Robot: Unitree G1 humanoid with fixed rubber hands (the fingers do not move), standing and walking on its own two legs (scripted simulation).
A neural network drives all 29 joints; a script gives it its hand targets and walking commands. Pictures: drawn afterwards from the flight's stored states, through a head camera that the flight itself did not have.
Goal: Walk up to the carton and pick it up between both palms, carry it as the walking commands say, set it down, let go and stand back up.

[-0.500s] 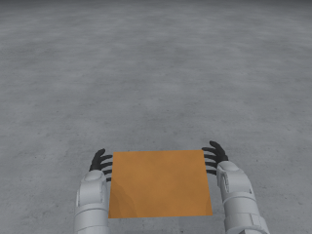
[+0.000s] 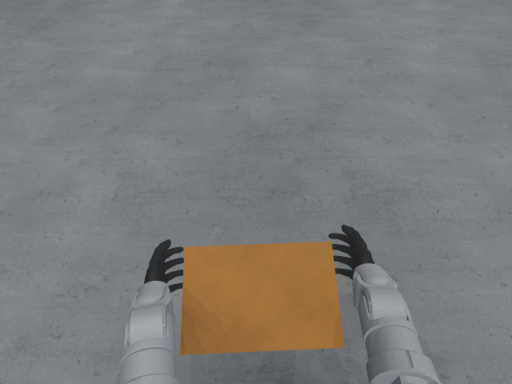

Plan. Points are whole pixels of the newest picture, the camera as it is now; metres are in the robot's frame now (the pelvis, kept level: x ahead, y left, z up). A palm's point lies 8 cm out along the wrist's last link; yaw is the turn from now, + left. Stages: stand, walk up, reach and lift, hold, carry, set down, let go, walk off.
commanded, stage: set down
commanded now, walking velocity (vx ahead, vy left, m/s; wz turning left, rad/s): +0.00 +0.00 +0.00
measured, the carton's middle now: (259, 295) +0.29 +0.05 -0.11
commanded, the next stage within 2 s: none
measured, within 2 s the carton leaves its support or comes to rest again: neither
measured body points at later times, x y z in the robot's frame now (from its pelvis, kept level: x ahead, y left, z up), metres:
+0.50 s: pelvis -0.04 +0.00 -0.06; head +0.12 +0.02 +0.36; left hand +0.30 +0.22 -0.13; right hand +0.36 -0.12 -0.12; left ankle +0.04 +0.13 -0.74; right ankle -0.01 -0.12 -0.74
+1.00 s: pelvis -0.05 +0.01 -0.14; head +0.16 +0.03 +0.26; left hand +0.33 +0.22 -0.23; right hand +0.39 -0.12 -0.22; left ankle +0.04 +0.13 -0.74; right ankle -0.01 -0.12 -0.74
